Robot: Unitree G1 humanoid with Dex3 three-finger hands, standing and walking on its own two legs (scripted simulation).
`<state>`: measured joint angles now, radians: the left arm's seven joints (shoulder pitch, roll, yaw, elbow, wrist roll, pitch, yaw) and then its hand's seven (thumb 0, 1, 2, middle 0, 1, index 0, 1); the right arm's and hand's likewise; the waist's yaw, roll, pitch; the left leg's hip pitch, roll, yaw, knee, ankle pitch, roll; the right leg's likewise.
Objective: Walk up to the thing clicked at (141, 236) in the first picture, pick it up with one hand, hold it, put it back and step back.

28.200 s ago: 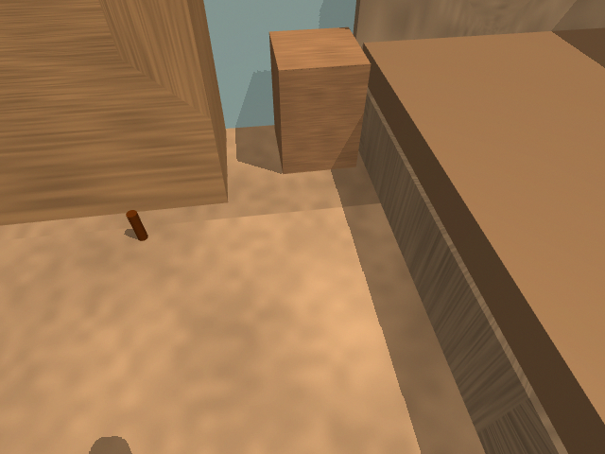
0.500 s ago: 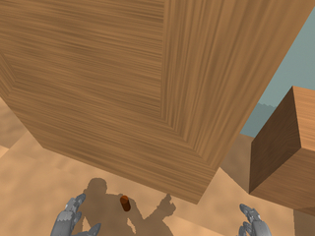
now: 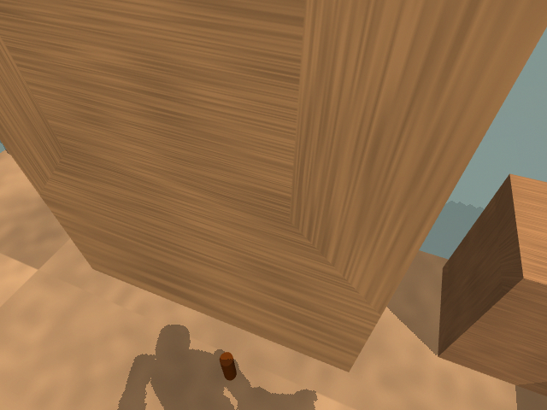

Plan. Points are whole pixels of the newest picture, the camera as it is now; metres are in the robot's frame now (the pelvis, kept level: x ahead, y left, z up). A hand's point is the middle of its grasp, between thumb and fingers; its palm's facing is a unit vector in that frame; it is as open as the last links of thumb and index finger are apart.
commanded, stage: stand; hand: left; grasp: from the side
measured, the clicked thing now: (228, 366) +0.41 +0.17 -0.70
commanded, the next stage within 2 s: step back in 1.62 s
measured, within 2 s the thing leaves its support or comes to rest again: neither
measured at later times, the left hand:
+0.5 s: hand out of the picture +0.03 +0.24 -0.15, palm faces -0.01 -0.94 -0.34, open 7.4 cm
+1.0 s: hand out of the picture +0.07 +0.23 -0.15, palm faces -0.02 -0.94 -0.33, open 7.4 cm
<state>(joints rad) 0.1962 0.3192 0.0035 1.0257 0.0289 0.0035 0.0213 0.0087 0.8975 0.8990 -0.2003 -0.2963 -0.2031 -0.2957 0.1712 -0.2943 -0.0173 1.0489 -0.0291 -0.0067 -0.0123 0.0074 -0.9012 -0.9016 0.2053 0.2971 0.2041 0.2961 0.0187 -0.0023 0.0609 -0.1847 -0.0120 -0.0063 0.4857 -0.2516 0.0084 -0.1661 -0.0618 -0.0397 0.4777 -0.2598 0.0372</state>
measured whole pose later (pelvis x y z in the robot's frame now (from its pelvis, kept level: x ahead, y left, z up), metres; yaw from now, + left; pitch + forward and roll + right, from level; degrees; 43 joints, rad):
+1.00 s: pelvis +0.00 -0.02 +0.01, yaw +0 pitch -3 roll +0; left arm 0.11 0.32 0.00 1.16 0.02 -0.01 0.00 0.01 0.90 0.90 -0.20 -0.30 -0.20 -0.30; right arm 0.12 -0.33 0.00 1.15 -0.01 -0.01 -0.01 0.00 -0.90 -0.90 0.21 0.30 0.20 0.30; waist 0.01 0.01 0.06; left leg -0.11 0.01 -0.01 0.33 -0.17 -0.02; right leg -0.10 -0.03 -0.04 0.34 -0.19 0.02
